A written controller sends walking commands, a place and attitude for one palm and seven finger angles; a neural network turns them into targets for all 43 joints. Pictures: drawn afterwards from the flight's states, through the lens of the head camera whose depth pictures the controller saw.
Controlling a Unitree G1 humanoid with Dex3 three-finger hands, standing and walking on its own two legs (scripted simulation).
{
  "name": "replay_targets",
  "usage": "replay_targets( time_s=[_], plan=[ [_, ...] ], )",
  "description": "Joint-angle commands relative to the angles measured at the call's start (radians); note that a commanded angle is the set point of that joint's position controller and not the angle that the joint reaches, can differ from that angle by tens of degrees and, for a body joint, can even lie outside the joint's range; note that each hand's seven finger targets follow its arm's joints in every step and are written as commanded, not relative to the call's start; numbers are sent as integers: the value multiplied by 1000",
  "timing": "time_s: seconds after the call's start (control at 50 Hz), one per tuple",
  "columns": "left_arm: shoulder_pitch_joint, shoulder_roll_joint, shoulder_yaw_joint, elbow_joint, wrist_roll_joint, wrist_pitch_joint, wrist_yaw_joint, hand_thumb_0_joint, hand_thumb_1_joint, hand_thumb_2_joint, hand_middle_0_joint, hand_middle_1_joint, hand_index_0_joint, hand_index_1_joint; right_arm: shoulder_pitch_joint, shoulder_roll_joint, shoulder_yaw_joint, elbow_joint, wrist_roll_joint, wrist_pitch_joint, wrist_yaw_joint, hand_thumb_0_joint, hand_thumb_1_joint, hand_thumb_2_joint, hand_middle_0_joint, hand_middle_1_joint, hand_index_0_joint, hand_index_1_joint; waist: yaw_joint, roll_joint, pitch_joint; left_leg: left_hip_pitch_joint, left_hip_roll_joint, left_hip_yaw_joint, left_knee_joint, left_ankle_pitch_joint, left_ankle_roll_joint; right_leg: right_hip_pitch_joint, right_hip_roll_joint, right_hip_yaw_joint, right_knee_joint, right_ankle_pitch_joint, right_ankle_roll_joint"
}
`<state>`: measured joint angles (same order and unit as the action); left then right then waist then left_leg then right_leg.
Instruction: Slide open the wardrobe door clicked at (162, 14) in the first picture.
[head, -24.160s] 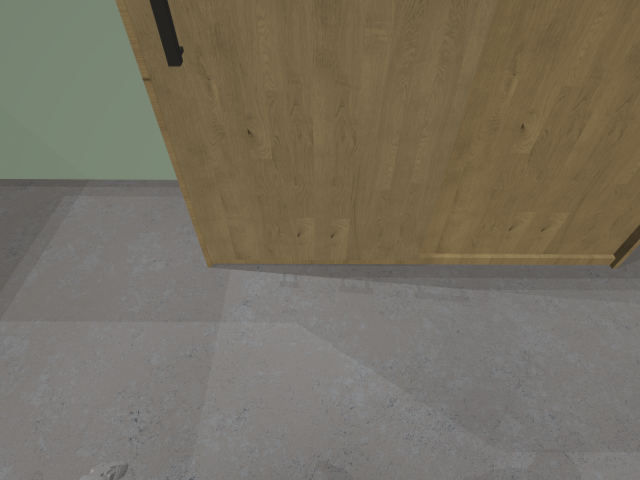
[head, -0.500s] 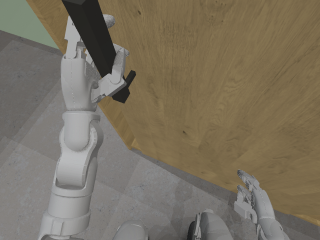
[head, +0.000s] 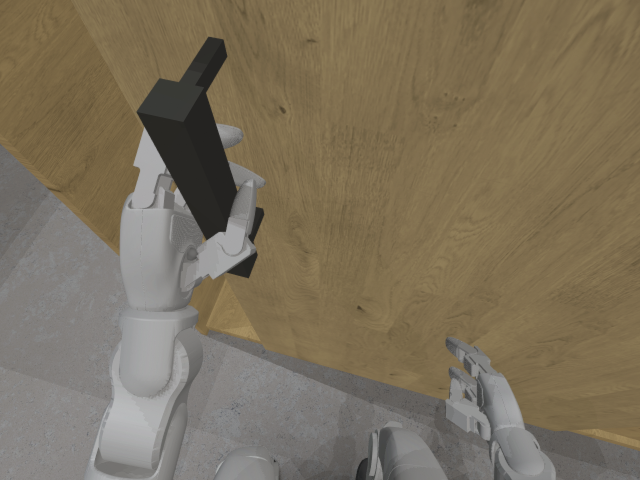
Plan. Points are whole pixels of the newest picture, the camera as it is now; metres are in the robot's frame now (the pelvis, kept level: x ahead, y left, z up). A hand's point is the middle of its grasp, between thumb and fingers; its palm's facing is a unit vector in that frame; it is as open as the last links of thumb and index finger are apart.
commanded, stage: step sideways, sliding the door along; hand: left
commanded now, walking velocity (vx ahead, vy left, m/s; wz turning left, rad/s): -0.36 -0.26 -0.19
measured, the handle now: (228, 182) +0.33 +0.14 +0.19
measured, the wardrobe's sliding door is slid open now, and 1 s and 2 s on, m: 0.20 0.35 0.49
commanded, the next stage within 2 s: none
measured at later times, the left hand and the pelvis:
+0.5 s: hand (352, 264) +0.28 +0.03 +0.19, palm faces +0.03 -1.00 -0.03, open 6.5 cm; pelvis -0.08 -0.07 -0.01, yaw -7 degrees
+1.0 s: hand (447, 287) +0.27 -0.04 +0.19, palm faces +0.20 -0.98 -0.09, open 6.3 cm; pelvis -0.16 -0.18 -0.01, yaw -6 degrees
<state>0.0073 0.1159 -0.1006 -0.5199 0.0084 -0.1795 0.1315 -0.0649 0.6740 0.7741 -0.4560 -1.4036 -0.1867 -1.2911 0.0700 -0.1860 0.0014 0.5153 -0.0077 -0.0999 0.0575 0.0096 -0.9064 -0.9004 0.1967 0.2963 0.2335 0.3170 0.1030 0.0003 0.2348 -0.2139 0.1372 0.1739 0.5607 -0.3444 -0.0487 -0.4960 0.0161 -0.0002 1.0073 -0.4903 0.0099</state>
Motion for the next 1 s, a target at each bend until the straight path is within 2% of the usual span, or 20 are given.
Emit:
replay_targets(
  time_s=[0.0, 0.12, 0.16, 0.18, 0.2, 0.22, 0.24, 0.28, 0.38, 0.42, 0.44, 0.48, 0.58, 0.76, 0.8, 0.84, 0.9, 0.94, 0.96, 0.98],
  plan=[
    [-376, -19, -162, -267, 36, -98, -79, 0, 900, 900, -450, -1400, -450, -1400, -55, -95, -29, -149, 4, -86, -1, 0, -900, -900, 200, 300, 200, 300, -110, 284, -458, 437, 288, -46, -89, 1132, 126, -86, -32, -74, -54, 90, 22],
    [-392, -1, -130, -239, 10, -66, -81, 0, 900, 900, -450, -1400, -450, -1400, -90, -94, -21, -147, 20, -106, -20, 0, -900, -900, 200, 300, 200, 300, -111, 297, -439, 323, 269, 21, -42, 885, 94, 137, -10, -106, -307, 277, 28],
    [-413, 4, -129, -254, 2, -67, -81, 0, 900, 900, -450, -1400, -450, -1400, -105, -78, -7, -145, 32, -112, -23, 0, -900, -900, 200, 300, 200, 300, -101, 187, -444, 225, 236, -1, 71, 667, 78, 242, -36, -93, -452, 443, 29],
    [-437, 23, -129, -271, 5, -68, -79, 0, 900, 900, -450, -1400, -450, -1400, -103, -58, 0, -143, 42, -111, -28, 0, -900, -900, 200, 300, 200, 300, -100, 16, -448, 145, 133, 29, 178, 407, 53, 285, -106, -37, -537, 808, 15],
    [-428, 73, -109, -275, 6, -62, -72, 0, 900, 900, -450, -1400, -450, -1400, -122, -37, 6, -141, 39, -108, -42, 0, -900, -900, 200, 300, 200, 300, -91, -196, -457, -56, -19, 15, 334, -126, 24, 351, -260, 194, -592, 1254, -59],
    [-314, 105, -52, -232, 6, -35, -54, 0, 900, 900, -450, -1400, -450, -1400, -96, -37, 4, -121, 33, -106, -49, 0, -900, -900, 200, 300, 200, 300, -52, -290, -527, -137, -119, -92, 502, -386, 0, 369, -363, 400, -630, 1397, -134],
    [-325, 78, -69, -297, -2, -43, -50, 0, 900, 900, -450, -1400, -450, -1400, -74, -34, -8, -112, 28, -106, -44, 0, -900, -900, 200, 300, 200, 300, -54, -305, -590, -176, -131, -186, 576, -403, 0, 483, -367, 373, -581, 1438, -150],
    [-419, 49, -69, -370, -4, -88, -38, 0, 900, 900, -450, -1400, -450, -1400, -60, -17, 6, -74, 28, -100, -32, 0, -900, -900, 200, 300, 200, 300, -100, -217, -631, -246, -105, -208, 522, -318, -15, 649, -329, 273, -499, 1465, -199],
    [-497, 100, -17, -223, -2, -113, -47, 0, 900, 900, -450, -1400, -450, -1400, -23, -65, -28, -65, 19, -31, -50, 0, -900, -900, 200, 300, 200, 300, -137, -87, -662, 174, -57, -96, -80, 143, -4, 358, -214, 119, -396, 1117, -123],
    [-524, 118, -9, -191, -25, -101, -68, 0, 900, 900, -450, -1400, -450, -1400, -48, -147, -68, -135, 29, -22, -53, 0, -900, -900, 200, 300, 200, 300, -108, 311, -619, 471, 436, -517, -191, 1038, 200, -120, -38, 22, -68, 37, 14],
    [-560, 96, 10, -76, -7, -84, -72, 0, 900, 900, -450, -1400, -450, -1400, -64, -156, -81, -124, 21, -32, -35, 0, -900, -900, 200, 300, 200, 300, -96, 181, -584, 439, 427, -438, -126, 1076, 241, -138, 0, 91, 101, -37, -16],
    [-738, 94, 23, -103, -9, -78, -78, 0, 900, 900, -450, -1400, -450, -1400, -49, -126, -52, -98, 8, -48, -32, 0, -900, -900, 200, 300, 200, 300, -137, 220, -509, 396, 413, -386, -100, 1096, 211, -228, -40, 112, 225, -39, 3],
    [-740, 44, -11, 68, -21, -1, -96, 0, 900, 900, -450, -1400, -450, -1400, -10, -159, -81, -65, 26, -39, -42, 0, -900, -900, 200, 300, 200, 300, -123, 246, -491, 327, 281, -148, -142, 838, 129, -92, -31, -32, 93, 159, 39],
    [-879, 3, -56, 219, -57, 21, -70, 0, 900, 900, -450, -1400, -450, -1400, 8, -152, -59, -46, 49, -58, -67, 0, -900, -900, 200, 300, 200, 300, -145, 350, -516, 231, 235, -119, -79, 609, 103, 271, 12, -116, -440, 176, 26],
    [-914, 53, -35, 228, -47, 14, -61, 0, 900, 900, -450, -1400, -450, -1400, 0, -126, -45, -43, 69, -60, -69, 0, -900, -900, 200, 300, 200, 300, -129, 165, -553, 171, 141, -106, 65, 446, 61, 379, -69, -63, -654, 461, 4],
    [-968, 168, 24, 228, -34, 12, -37, 0, 900, 900, -450, -1400, -450, -1400, -35, -74, -27, -37, 63, -54, -87, 0, -900, -900, 200, 300, 200, 300, -138, -124, -537, -132, -10, -56, 253, -124, 2, 477, -301, 89, -593, 1021, -94],
    [-918, 190, 70, 213, -51, 24, -24, 0, 900, 900, -450, -1400, -450, -1400, -26, -105, -40, 7, 58, -46, -127, 0, -900, -900, 200, 300, 200, 300, -88, -366, -572, -329, -82, -86, 428, -290, 16, 692, -325, 126, -446, 1381, -190],
    [-977, 98, 4, 207, -61, 20, -22, 0, 900, 900, -450, -1400, -450, -1400, -16, -99, -21, 23, 51, -28, -128, 0, -900, -900, 200, 300, 200, 300, -139, -206, -569, -149, -53, -56, 43, -34, 25, 589, -260, -2, -317, 1160, -133],
    [-985, 80, -14, 208, -67, 14, -35, 0, 900, 900, -450, -1400, -450, -1400, 4, -127, -43, 27, 44, -16, -129, 0, -900, -900, 200, 300, 200, 300, -167, -68, -602, 201, 17, -100, -118, 359, 55, 302, -199, -52, -170, 891, -60],
    [-981, 27, -55, 197, -87, 9, -52, 0, 900, 900, -450, -1400, -450, -1400, 5, -192, -76, -6, 34, -13, -123, 0, -900, -900, 200, 300, 200, 300, -153, 272, -645, 495, 339, -467, -97, 954, 186, -74, -48, -59, 32, 197, 30]
  ],
)
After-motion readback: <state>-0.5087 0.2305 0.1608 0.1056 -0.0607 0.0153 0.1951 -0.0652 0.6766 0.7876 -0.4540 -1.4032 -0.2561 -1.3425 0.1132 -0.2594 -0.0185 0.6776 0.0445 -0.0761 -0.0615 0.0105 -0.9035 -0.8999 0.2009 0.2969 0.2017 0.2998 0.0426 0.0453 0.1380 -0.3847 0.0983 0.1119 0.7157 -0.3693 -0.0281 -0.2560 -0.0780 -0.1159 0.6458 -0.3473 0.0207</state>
